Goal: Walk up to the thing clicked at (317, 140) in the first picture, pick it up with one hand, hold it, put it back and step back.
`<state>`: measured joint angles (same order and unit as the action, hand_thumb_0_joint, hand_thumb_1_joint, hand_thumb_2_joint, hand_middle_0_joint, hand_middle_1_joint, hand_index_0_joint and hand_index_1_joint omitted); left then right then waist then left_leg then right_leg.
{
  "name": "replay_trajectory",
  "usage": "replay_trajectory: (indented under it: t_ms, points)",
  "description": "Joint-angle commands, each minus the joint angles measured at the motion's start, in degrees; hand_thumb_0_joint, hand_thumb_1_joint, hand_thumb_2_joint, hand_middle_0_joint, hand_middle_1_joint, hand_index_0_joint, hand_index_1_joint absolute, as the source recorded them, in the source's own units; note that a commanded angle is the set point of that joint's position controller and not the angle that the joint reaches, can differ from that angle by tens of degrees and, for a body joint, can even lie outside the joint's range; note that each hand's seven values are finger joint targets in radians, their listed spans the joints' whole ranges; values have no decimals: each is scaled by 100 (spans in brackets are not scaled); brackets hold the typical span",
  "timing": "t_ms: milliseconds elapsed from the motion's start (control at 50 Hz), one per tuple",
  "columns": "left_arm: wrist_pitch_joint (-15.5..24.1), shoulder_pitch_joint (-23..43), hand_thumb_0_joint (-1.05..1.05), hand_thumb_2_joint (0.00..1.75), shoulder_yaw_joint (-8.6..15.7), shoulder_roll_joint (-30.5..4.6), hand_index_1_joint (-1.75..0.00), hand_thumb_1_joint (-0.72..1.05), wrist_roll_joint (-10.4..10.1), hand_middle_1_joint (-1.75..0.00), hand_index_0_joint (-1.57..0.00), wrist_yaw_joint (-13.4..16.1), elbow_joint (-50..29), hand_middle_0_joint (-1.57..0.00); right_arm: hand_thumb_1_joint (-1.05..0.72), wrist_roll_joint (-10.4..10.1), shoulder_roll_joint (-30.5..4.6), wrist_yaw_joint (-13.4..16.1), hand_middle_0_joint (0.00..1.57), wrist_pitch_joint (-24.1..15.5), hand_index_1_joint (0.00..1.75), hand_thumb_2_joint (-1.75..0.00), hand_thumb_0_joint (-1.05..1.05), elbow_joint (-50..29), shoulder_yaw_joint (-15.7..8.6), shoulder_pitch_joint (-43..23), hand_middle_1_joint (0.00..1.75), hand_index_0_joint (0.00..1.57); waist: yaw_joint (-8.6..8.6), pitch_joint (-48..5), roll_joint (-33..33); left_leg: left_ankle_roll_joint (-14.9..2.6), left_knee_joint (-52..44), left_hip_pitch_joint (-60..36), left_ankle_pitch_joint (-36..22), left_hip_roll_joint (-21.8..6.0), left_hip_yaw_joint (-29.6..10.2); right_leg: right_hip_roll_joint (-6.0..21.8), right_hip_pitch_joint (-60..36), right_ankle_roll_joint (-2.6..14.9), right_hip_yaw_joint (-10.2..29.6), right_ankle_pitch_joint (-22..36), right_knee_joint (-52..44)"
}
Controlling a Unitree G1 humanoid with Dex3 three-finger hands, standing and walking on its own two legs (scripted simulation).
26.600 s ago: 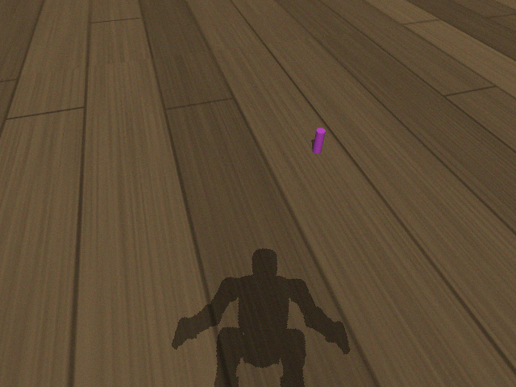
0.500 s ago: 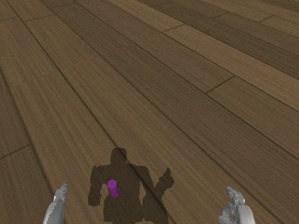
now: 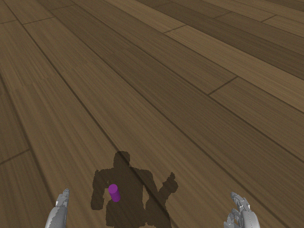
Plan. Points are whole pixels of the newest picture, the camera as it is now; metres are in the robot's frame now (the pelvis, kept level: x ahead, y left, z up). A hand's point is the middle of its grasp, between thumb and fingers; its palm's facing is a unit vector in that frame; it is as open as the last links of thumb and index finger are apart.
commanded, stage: home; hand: left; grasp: from the side
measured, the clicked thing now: (114, 193) +0.44 +0.21 -0.65
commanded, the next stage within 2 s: stand in 0.74 s
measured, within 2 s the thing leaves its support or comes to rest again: neither
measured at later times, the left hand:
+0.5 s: hand (80, 227) +0.16 +0.19 -0.06, palm faces +0.10 -0.95 -0.28, open 17.3 cm
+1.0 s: hand (78, 224) +0.17 +0.19 -0.06, palm faces +0.10 -0.96 -0.28, open 16.2 cm
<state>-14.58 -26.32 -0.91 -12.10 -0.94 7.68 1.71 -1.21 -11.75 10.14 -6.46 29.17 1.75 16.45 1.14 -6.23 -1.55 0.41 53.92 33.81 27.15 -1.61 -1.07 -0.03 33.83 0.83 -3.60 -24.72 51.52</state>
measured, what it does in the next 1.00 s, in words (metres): stands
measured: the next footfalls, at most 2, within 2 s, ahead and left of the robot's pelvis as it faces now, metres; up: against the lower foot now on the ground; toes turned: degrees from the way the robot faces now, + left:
none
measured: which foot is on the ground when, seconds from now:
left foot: down 0.00-1.00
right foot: down 0.00-1.00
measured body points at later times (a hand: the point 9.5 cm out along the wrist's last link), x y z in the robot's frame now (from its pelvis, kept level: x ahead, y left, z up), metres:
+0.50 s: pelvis +0.00 +0.00 +0.00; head +0.02 +0.00 +0.45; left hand +0.15 +0.24 -0.04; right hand +0.15 -0.23 -0.07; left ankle +0.00 +0.12 -0.69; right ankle +0.01 -0.11 -0.69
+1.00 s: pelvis +0.00 +0.01 +0.00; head +0.02 +0.01 +0.45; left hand +0.16 +0.24 -0.04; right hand +0.16 -0.23 -0.07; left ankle +0.00 +0.12 -0.69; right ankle +0.01 -0.11 -0.69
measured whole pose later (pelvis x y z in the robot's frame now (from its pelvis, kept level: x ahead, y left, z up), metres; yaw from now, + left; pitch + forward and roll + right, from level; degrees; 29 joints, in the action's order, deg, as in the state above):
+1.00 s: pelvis +0.00 +0.01 +0.00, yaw +0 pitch +7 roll -2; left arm -14.1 -26.4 -0.7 -12.1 -0.9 7.5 1.7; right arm -0.9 -11.5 10.0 -7.1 29.6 1.8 16.4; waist 0.8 -6.0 -1.4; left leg -0.2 54.0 33.6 27.6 -1.3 -0.9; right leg 0.2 33.4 0.2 -3.4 -24.8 51.0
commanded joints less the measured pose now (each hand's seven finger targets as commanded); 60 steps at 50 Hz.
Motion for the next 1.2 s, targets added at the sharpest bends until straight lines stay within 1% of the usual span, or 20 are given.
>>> replay_trajectory:
  t_ms: [0, 120, 220, 280, 360, 400, 500, 520, 700, 740, 760, 780, 800, 820, 880, 940, 1020, 1080, 1140, 1180]
  points:
    - [284, 230, 0, 6, 366, -614, -6, -55, 46, -6, -5, 47, -1093, -5, -90, 35, -658, 100, 20, -360, 30, -90, 0, -924, -241, -432, 30, 20, 0, -409, -15, -116, -888, -182, -1034, 145, 70, -82, -423, -19, 59, 874, -958]
    - [272, 69, 0, 8, 280, -461, -6, -51, 36, -7, -5, 21, -910, -5, -90, 49, -643, 100, 20, -396, 30, -90, 0, -889, -234, -416, 30, 20, 59, -447, 124, -146, -818, -197, -1052, 172, 105, -54, -481, -49, 96, 971, -984]
    - [325, 269, 0, 7, 408, -701, -6, -54, 46, -6, -5, 41, -1326, -5, -90, 45, -677, 111, 20, -381, 30, -90, 0, -893, -270, -400, 30, 20, -26, -609, -66, -121, -847, -269, -1175, 167, 96, -64, -521, -23, 80, 1037, -945]
    - [287, 82, 0, 7, 232, -425, -6, -53, 50, -6, -5, 22, -853, -5, -90, 49, -643, 109, 20, -403, 30, -90, 0, -891, -234, -444, 30, 20, 60, -331, 111, -142, -886, -133, -871, 162, 92, -73, -378, -33, 80, 772, -990]
    - [346, 424, 0, 7, 449, -740, -6, -53, 55, -6, -5, 50, -1305, -5, -90, 44, -664, 107, 20, -408, 30, -90, 0, -880, -244, -442, 30, 20, -23, -379, -64, -129, -966, -107, -671, 166, 62, -64, -387, -20, 53, 546, -1001]
    - [319, 94, 0, 8, 302, -505, -6, -52, 58, -6, -5, 35, -903, -5, -90, 55, -618, 105, 20, -431, 30, -90, 0, -877, -209, -443, 30, 20, 16, -281, 58, -135, -982, -77, -578, 160, 44, -88, -338, -24, 37, 446, -1004]
    - [368, 421, 0, 7, 417, -725, -6, -53, 48, -6, -5, 50, -1470, -5, -90, 42, -682, 109, 20, -439, 30, -90, 0, -896, -255, -403, 30, 20, -21, -576, -109, -108, -964, -225, -877, 144, 31, -91, -451, -2, 29, 726, -909]
    - [334, 91, 0, 7, 318, -558, -6, -53, 60, -6, -5, 48, -1071, -5, -90, 44, -645, 98, 20, -439, 30, -90, 0, -862, -231, -405, 30, 20, -22, -480, -33, -100, -968, -216, -926, 138, 4, -112, -460, 1, 3, 736, -872]
    - [352, 139, 0, 7, 359, -604, -6, -52, 68, -6, -5, 42, -1168, -5, -90, 63, -663, 97, 20, -434, 30, -90, 0, -844, -269, -359, 30, 20, -19, -494, 11, -110, -847, -215, -1251, 142, 48, -94, -487, -13, 31, 1078, -874]
    - [326, -56, 0, 7, 238, -404, -6, -53, 72, -6, -5, 22, -872, -5, -90, 72, -638, 95, 20, -433, 30, -90, 0, -820, -260, -338, 30, 20, 28, -549, 42, -98, -832, -279, -1378, 134, 49, -107, -526, -6, 24, 1177, -825]
    - [362, 168, 0, 5, 403, -620, -5, -56, 64, -6, -5, 38, -1300, -5, -90, 72, -655, 99, 20, -425, 30, -90, 0, -815, -284, -301, 30, 20, -30, -675, -78, -95, -800, -354, -1539, 138, 69, -92, -581, -8, 45, 1357, -834]
    - [332, -9, 0, 6, 269, -461, -6, -54, 75, -6, -5, 15, -925, -5, -90, 73, -662, 93, 20, -420, 30, -90, 0, -807, -278, -315, 30, 20, 57, -564, 94, -98, -789, -298, -1562, 133, 48, -109, -549, -19, 15, 1376, -812]
    - [320, -8, 0, 5, 277, -468, -6, -55, 61, -6, -5, 19, -950, -5, -90, 62, -669, 78, 20, -418, 30, -90, 0, -844, -269, -376, 30, 20, -13, -522, 30, -90, -858, -268, -1473, 125, 25, -113, -526, 1, -1, 1256, -809]
    - [345, 278, 0, 6, 428, -698, -6, -55, 63, -6, -5, 43, -1302, -5, -90, 67, -657, 85, 20, -413, 30, -90, 0, -825, -267, -347, 30, 20, -33, -528, -155, -91, -841, -250, -1397, 150, 52, -89, -513, -10, 24, 1212, -841]
    - [359, 261, 0, 30, 337, -606, -30, -31, 60, -30, -20, 35, -1247, -20, -90, 63, -660, 83, 20, -401, 30, -90, 0, -830, -269, -370, 30, 20, -24, -526, -172, -78, -909, -289, -1380, 126, 22, -108, -507, 12, 10, 1145, -800]
    - [327, 173, 0, 54, 263, -477, -30, -7, 56, -30, -20, 31, -1032, -20, -90, 63, -654, 79, 20, -411, 30, -90, 0, -879, -251, -412, 30, 20, 12, -435, -67, -85, -962, -247, -1207, 110, -13, -124, -480, 9, -16, 978, -829]
    - [346, 198, 0, 86, 344, -627, -30, 25, 58, -30, -20, 51, -1223, -20, -90, 57, -677, 84, 20, -410, 30, -90, 0, -861, -267, -362, 30, 20, 12, -477, -70, -88, -951, -290, -1249, 117, 0, -116, -491, 9, -15, 1016, -849]
    - [333, 107, 0, 90, 223, -422, -30, 49, 54, -30, -20, 22, -1024, -20, -90, 66, -638, 77, 20, -432, 30, -90, 0, -863, -246, -385, 30, 20, 28, -397, 49, -104, -928, -228, -1110, 121, 13, -114, -424, -8, -12, 912, -881]
    - [359, 93, 0, 90, 400, -638, -30, 73, 62, -30, -20, 28, -1266, -20, -90, 63, -665, 74, 20, -414, 30, -90, 0, -870, -276, -343, 30, 20, -62, -603, -23, -103, -866, -269, -1280, 143, 34, -93, -545, -4, 9, 1075, -870]
    - [355, 99, 0, 90, 309, -542, -30, 89, 61, -30, -20, 24, -1196, -20, -90, 61, -666, 73, 20, -413, 30, -90, 0, -881, -268, -349, 30, 20, -32, -655, -32, -90, -885, -312, -1367, 124, 20, -112, -529, 9, 0, 1133, -804]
